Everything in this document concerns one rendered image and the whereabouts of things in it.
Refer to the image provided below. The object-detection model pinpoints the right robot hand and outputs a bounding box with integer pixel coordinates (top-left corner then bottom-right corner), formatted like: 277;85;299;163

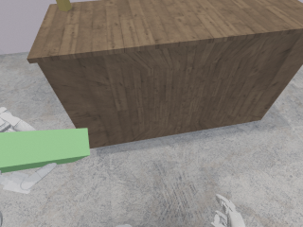
211;194;246;227

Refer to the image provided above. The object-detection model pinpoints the table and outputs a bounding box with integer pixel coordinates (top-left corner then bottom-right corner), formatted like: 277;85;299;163
27;0;303;148

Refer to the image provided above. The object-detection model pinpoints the left robot hand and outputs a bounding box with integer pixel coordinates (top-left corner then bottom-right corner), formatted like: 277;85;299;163
0;107;57;194

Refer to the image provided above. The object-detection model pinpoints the sponge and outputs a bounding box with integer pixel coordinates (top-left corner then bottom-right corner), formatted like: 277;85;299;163
0;128;90;173

